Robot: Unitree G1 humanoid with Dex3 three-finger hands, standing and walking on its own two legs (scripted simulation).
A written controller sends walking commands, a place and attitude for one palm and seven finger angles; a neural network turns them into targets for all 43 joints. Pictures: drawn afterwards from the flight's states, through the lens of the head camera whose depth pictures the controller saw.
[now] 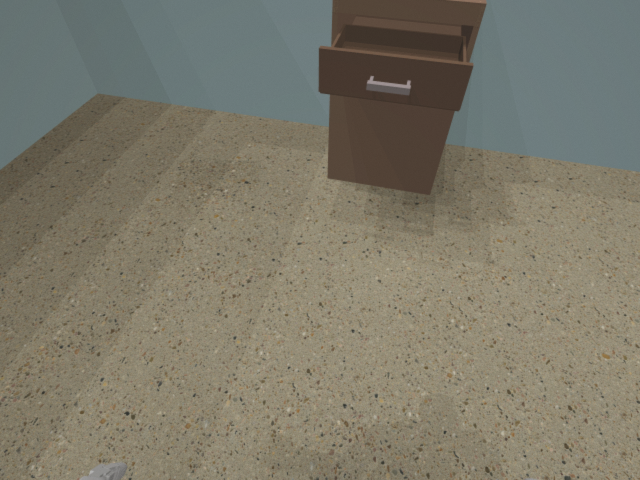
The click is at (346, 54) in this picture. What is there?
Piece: drawer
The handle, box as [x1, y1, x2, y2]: [366, 76, 410, 94]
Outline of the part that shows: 367,81 366,89 401,94 409,93 410,81 408,80 406,85 373,81 373,76 371,76 370,79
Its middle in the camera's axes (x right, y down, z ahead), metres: +0.21 -0.47 +1.17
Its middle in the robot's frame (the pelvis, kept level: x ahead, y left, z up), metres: +1.20 -0.14 -0.09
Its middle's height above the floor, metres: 0.68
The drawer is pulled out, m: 0.30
